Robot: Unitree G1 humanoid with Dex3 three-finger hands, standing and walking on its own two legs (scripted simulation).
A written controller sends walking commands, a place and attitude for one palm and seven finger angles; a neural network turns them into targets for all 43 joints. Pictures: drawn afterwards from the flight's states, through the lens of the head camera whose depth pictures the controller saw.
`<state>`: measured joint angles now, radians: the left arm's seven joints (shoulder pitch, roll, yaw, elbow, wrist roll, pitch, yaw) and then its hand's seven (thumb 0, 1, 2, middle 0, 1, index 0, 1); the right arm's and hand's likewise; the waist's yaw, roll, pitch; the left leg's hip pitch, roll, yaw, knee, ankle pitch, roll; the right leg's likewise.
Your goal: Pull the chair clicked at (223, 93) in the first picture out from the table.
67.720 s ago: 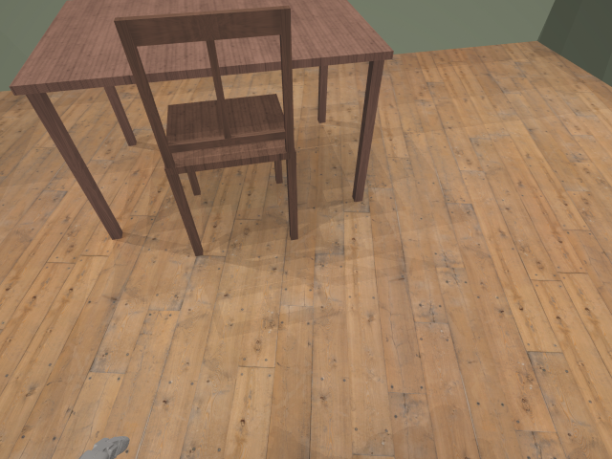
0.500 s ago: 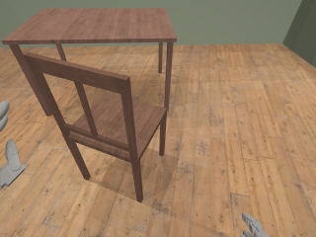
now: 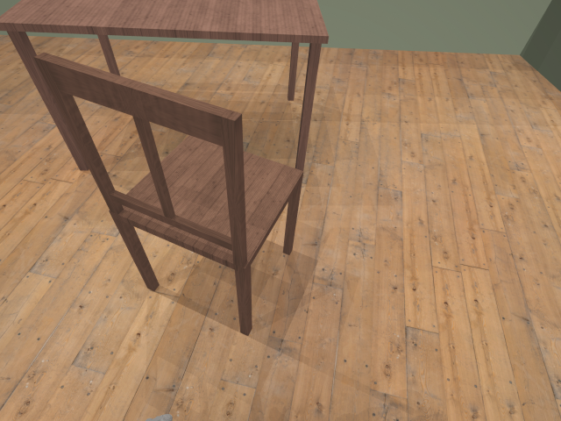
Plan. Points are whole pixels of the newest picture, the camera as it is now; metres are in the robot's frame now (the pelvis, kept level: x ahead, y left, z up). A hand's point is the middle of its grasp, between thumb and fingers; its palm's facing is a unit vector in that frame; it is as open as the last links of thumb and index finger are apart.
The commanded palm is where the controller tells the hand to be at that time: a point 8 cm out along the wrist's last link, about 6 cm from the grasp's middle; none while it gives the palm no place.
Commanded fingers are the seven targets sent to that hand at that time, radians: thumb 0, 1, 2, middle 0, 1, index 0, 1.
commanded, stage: let the arm hang, fingers relaxed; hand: left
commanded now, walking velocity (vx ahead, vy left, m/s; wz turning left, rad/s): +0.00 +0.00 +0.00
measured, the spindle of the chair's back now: (156, 172) +0.61 +0.30 -0.06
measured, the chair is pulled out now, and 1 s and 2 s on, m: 0.63 0.63 0.63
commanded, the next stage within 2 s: look to check the result in 0.82 s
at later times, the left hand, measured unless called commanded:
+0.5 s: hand out of the picture -0.03 +0.18 -0.16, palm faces +0.00 -0.97 -0.22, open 7.4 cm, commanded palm none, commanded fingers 0.00 0.90 0.90 -0.20 -0.30 -0.20 -0.30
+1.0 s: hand out of the picture -0.03 +0.14 -0.16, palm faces +0.01 -0.99 -0.17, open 7.4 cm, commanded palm none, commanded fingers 0.00 0.90 0.90 -0.20 -0.30 -0.20 -0.30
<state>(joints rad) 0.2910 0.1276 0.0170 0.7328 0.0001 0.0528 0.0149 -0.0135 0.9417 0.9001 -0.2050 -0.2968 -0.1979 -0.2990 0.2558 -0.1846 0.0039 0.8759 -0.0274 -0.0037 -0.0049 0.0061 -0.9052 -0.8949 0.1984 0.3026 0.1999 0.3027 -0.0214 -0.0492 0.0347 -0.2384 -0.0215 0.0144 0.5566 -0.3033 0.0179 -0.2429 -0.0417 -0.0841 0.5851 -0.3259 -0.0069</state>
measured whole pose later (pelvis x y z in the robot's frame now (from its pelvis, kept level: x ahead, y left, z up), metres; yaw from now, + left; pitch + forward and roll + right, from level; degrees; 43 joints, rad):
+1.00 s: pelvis -0.02 -0.01 +0.01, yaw -2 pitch -2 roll +0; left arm 0.33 0.10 0.00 1.11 0.01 0.00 0.03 0.01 0.91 0.90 -0.20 -0.30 -0.19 -0.30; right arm 0.37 -0.10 0.00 1.11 -0.01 0.00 -0.04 0.00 -0.91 -0.90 0.20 0.30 0.20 0.30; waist -0.01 0.02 0.05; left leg -0.18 0.01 0.03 0.44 -0.22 0.00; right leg -0.19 0.00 -0.07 0.45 -0.23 -0.03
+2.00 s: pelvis -0.01 -0.02 +0.01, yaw -1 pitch -2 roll +0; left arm 0.32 0.10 0.00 1.12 0.01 -0.01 0.03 0.01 0.90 0.90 -0.20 -0.30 -0.19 -0.30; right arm 0.34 -0.11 0.00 1.12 -0.01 0.00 -0.04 0.00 -0.91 -0.90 0.20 0.30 0.20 0.30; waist -0.01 0.02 0.06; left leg -0.16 0.02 0.01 0.42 -0.23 -0.01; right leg -0.16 0.01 -0.09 0.43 -0.24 -0.04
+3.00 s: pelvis +0.00 -0.02 +0.01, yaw -1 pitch -2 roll +0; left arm 0.32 0.10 0.00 1.12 0.01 -0.01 0.03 0.01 0.90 0.90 -0.20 -0.30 -0.19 -0.30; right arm 0.34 -0.11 0.00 1.12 -0.01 -0.01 -0.05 0.00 -0.91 -0.90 0.20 0.30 0.20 0.30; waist -0.01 0.02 0.06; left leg -0.15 0.02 0.01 0.42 -0.24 -0.02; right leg -0.16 0.01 -0.09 0.44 -0.25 -0.05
